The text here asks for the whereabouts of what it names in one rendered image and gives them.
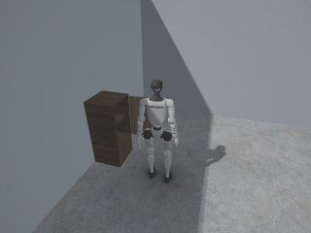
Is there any right robot shin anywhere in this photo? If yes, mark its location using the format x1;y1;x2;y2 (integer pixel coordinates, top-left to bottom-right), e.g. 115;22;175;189
164;151;172;178

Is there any left robot hand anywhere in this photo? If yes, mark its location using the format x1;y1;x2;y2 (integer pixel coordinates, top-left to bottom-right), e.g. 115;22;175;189
136;136;144;149

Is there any left robot forearm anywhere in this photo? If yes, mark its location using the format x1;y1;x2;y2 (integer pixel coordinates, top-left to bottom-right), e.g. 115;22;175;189
137;117;144;137

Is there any cupboard door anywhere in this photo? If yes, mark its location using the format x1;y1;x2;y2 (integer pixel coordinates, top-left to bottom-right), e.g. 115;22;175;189
128;96;153;135

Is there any robot left thigh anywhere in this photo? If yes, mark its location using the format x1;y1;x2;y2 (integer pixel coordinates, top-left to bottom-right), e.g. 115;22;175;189
143;128;155;155

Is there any robot right upper arm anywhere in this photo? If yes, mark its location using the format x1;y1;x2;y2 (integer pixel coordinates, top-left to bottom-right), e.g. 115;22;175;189
165;99;175;124

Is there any right robot forearm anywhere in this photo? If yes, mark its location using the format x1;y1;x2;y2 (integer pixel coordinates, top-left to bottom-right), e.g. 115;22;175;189
170;118;178;139

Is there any robot left upper arm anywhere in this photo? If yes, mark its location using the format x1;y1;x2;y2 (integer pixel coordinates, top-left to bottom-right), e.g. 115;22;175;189
138;98;148;122

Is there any right robot hand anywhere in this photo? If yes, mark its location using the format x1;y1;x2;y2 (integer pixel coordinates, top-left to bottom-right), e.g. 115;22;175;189
171;138;179;150

